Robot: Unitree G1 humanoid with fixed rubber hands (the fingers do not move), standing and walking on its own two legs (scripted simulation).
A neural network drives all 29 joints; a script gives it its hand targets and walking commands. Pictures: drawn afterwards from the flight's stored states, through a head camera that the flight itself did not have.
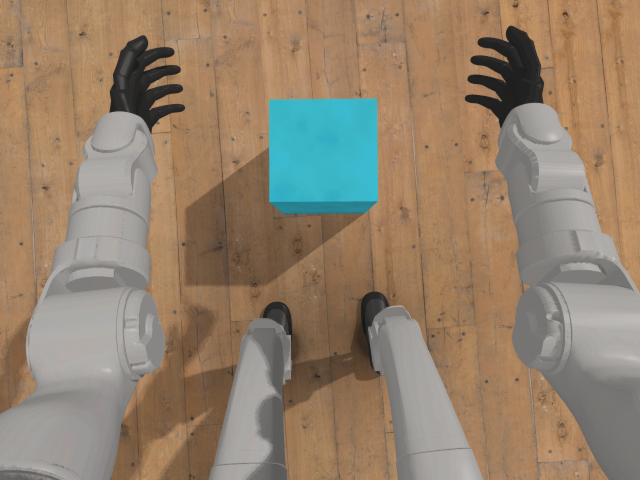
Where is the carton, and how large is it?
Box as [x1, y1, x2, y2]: [269, 98, 377, 213]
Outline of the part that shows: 376,98 270,99 269,201 283,213 365,212 377,201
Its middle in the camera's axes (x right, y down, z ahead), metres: +0.01 -0.17 +0.87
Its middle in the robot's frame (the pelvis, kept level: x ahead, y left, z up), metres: +0.53 -0.01 -0.54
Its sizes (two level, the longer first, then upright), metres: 0.210 0.200 0.250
